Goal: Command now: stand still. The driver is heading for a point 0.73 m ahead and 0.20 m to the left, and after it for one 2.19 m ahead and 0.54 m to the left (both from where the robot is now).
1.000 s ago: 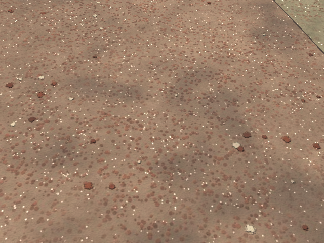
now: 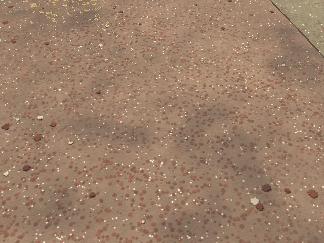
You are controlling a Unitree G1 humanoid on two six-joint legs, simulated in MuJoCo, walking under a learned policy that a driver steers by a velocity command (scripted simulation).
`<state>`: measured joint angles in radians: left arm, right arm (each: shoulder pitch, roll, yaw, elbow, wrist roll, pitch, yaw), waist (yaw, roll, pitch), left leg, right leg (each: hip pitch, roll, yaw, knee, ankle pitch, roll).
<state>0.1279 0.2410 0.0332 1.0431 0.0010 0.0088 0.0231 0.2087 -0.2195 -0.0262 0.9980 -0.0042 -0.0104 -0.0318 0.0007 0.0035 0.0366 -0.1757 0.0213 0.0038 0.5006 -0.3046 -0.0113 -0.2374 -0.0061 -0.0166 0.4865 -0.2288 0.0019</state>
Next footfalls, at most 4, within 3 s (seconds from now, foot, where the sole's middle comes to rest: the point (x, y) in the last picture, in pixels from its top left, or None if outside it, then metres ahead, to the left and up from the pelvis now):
1.28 left None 0.44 0.11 -0.77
1.78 right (176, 187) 0.76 -0.03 -0.77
2.22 left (115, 189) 0.75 0.24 -0.77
2.52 right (169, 173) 0.83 0.00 -0.77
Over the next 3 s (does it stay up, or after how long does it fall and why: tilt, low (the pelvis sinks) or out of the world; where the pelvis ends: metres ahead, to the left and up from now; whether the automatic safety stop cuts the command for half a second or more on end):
stays up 0.76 0.10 0.00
